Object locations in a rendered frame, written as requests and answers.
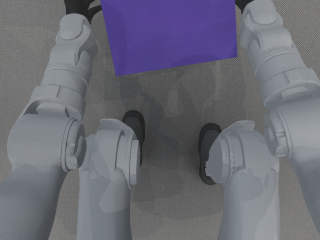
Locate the robot left shin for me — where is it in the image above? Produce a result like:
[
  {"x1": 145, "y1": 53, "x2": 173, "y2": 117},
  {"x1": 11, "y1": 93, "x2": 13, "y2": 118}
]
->
[{"x1": 78, "y1": 118, "x2": 137, "y2": 176}]

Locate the robot right upper arm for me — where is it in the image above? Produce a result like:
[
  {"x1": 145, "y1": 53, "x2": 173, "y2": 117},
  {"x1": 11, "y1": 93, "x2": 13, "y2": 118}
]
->
[{"x1": 264, "y1": 96, "x2": 320, "y2": 235}]

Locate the robot left upper arm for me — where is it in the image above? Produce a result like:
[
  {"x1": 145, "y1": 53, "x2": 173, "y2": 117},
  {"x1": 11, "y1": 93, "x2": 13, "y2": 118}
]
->
[{"x1": 0, "y1": 113, "x2": 87, "y2": 240}]

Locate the robot left hand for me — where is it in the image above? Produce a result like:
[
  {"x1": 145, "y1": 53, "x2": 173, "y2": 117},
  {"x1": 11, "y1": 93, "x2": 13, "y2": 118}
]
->
[{"x1": 64, "y1": 0, "x2": 102, "y2": 25}]

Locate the right robot forearm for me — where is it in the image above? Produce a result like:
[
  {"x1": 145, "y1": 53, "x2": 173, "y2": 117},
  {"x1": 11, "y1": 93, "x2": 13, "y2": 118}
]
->
[{"x1": 239, "y1": 0, "x2": 320, "y2": 110}]

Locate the robot right hand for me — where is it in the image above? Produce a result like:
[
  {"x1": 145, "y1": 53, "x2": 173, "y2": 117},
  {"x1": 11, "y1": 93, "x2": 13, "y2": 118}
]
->
[{"x1": 235, "y1": 0, "x2": 254, "y2": 14}]

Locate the robot left thigh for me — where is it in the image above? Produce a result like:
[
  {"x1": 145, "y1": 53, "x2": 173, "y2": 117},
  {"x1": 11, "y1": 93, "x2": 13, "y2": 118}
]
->
[{"x1": 76, "y1": 129, "x2": 141, "y2": 240}]

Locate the left robot forearm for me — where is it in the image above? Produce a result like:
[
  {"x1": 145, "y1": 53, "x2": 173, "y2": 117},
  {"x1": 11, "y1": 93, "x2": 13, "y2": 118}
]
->
[{"x1": 7, "y1": 13, "x2": 99, "y2": 163}]

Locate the carton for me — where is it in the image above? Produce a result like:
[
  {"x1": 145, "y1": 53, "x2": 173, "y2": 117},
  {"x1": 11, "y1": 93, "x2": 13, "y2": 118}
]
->
[{"x1": 100, "y1": 0, "x2": 238, "y2": 76}]

